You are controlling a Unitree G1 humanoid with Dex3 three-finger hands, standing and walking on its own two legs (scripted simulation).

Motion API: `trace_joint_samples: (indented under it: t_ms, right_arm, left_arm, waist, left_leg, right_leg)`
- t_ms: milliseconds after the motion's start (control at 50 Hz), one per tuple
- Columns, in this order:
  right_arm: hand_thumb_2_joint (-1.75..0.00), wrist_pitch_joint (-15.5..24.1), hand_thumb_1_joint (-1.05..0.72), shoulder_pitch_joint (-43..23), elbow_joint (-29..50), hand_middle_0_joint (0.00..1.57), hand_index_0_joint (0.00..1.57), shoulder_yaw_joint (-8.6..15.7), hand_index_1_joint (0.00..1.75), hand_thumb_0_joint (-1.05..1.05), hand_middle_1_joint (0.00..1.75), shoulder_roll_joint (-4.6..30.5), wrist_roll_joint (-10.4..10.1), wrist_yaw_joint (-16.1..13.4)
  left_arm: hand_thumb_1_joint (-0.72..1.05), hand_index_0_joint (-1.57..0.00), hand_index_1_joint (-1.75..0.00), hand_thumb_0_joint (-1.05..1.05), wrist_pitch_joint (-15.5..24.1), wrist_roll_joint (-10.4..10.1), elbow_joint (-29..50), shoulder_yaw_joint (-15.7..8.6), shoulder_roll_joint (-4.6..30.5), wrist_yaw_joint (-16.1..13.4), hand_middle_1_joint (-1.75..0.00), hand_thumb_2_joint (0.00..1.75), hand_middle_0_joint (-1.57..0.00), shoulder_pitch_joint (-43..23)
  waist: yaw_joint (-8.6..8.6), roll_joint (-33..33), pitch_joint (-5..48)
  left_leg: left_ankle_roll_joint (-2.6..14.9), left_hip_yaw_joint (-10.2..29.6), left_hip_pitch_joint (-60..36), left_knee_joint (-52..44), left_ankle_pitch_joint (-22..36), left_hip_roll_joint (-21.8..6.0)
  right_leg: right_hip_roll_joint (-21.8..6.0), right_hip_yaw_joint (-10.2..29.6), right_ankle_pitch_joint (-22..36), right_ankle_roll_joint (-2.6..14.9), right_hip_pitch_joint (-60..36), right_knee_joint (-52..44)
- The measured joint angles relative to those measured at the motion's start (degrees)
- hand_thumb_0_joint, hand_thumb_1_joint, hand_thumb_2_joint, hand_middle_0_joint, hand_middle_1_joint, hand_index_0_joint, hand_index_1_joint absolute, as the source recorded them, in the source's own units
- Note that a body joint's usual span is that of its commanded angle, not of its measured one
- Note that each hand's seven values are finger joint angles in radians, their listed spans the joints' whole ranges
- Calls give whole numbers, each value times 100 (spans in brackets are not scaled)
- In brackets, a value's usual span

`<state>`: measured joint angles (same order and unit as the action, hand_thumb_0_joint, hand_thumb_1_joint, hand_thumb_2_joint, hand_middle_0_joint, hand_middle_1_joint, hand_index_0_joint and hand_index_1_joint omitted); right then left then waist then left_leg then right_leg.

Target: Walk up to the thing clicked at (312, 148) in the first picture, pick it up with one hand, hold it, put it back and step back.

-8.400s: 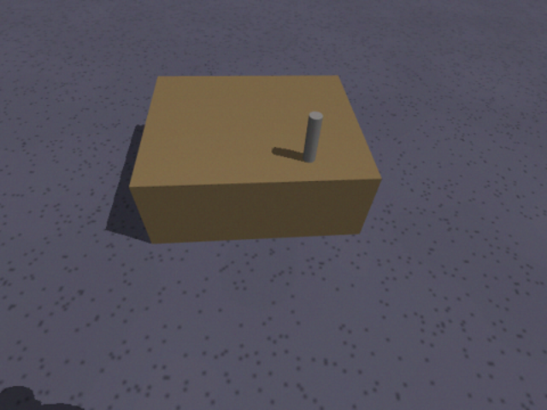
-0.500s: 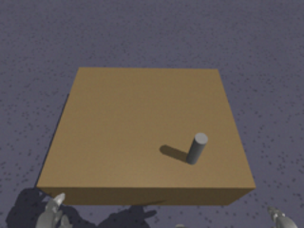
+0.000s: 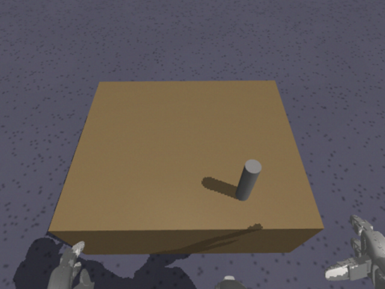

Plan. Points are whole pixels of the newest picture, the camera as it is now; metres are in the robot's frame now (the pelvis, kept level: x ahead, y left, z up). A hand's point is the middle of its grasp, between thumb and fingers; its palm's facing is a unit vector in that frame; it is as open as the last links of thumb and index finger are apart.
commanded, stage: go down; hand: right
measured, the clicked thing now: (247, 181) +0.49 -0.18 -0.25
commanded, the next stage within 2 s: approach in 1.22 s
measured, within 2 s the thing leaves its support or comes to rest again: neither
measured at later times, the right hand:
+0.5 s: hand (348, 195) +0.33 -0.35 -0.03, palm faces +0.15 +0.98 -0.15, open 17.5 cm
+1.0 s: hand (353, 173) +0.38 -0.37 -0.01, palm faces +0.15 +0.98 -0.10, open 17.2 cm
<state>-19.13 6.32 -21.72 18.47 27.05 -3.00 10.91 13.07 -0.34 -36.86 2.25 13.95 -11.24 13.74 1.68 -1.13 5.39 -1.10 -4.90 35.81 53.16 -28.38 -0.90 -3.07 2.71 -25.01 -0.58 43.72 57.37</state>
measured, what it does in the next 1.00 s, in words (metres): stands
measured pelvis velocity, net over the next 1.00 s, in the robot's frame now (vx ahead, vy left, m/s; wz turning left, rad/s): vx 0.00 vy -0.01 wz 0.05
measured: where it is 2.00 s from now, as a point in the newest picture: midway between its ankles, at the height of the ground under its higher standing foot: outside the picture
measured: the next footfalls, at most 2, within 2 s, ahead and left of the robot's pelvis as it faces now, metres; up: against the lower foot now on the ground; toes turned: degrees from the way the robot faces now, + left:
none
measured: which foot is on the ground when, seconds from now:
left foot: down 0.00-1.00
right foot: down 0.00-1.00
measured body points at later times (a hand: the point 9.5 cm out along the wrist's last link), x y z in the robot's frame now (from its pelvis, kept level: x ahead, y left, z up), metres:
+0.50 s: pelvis -0.01 +0.00 -0.01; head +0.10 -0.02 +0.42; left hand +0.05 +0.29 -0.11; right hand +0.32 -0.40 -0.01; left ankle -0.02 +0.14 -0.68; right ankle +0.03 -0.12 -0.68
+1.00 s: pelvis +0.00 -0.01 -0.02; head +0.13 -0.05 +0.41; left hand +0.06 +0.28 -0.11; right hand +0.37 -0.42 +0.00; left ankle -0.02 +0.14 -0.68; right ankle +0.03 -0.12 -0.68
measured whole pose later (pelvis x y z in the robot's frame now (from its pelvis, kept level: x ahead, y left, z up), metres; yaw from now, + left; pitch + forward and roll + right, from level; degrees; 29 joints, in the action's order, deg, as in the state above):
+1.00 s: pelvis +0.00 -0.01 -0.02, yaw +3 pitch +20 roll +4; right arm 14.3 -31.1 -67.8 36.0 46.2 -4.0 30.7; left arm 5.9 1.5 -38.7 3.2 17.8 -3.7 16.7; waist 5.0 1.5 4.9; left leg -1.5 -3.3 50.0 58.2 -28.4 0.2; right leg -4.3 1.7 -25.9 0.1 57.3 62.7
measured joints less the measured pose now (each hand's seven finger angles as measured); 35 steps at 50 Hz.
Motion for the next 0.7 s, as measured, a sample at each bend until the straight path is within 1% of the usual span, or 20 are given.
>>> trace_joint_samples:
  t_ms: [120, 260, 360, 440, 560, 700]
  right_arm:
    - [-5, 491, 54, -1027, -1228, 5, 5, 360, 5, 0, 5, 384, -60, 484]
    - [-6, 1385, 54, -1795, -2404, 4, 4, 783, 5, 0, 5, 695, -64, 1017]
    - [-6, 2058, 55, -2266, -3043, 4, 4, 1071, 5, -1, 5, 922, -77, 1258]
    - [-6, 2458, 56, -2597, -3487, 4, 4, 1275, 5, -1, 5, 1123, -85, 1404]
    - [-6, 2857, 54, -3033, -4078, 4, 4, 1474, 5, -1, 5, 1441, -105, 1609]
    - [-6, 3131, 51, -3379, -4461, 5, 4, 1612, 5, -1, 5, 1710, -104, 1814]
  left_arm:
    - [89, -21, -31, 1, -34, 41, -95, -25, 77, 94, -30, 90, -21, 30]
    - [89, -21, -31, 1, -165, 89, -152, -120, 219, 279, -30, 90, -21, 268]
    - [90, -20, -30, 1, -287, 110, -195, -123, 285, 375, -30, 90, -20, 412]
    - [90, -20, -30, 1, -363, 120, -243, -87, 312, 418, -30, 90, -20, 463]
    - [91, -21, -30, 1, -435, 141, -272, -21, 342, 490, -30, 90, -20, 473]
    - [92, -21, -30, 1, -514, 162, -236, 28, 394, 571, -31, 90, -20, 416]
  waist:
    - [111, 4, -30]
    - [161, 30, -96]
    - [171, 75, -159]
    - [202, 108, -180]
    - [255, 160, -153]
    - [288, 201, -111]
  left_leg:
    - [4, 56, 137, -27, 85, 20]
    - [2, 145, 475, 92, 123, 37]
    - [12, 177, 769, 248, 110, 49]
    - [18, 184, 924, 320, 103, 64]
    - [25, 188, 1094, 377, 90, 83]
    - [19, 184, 1275, 458, 51, 97]
  right_leg:
    - [-25, -53, 75, 4, 96, -54]
    - [-55, -135, 114, 22, 366, 2]
    - [-73, -158, 113, 20, 628, 116]
    - [-89, -159, 106, 16, 773, 180]
    - [-108, -156, 87, 11, 942, 241]
    - [-122, -144, 33, 18, 1137, 350]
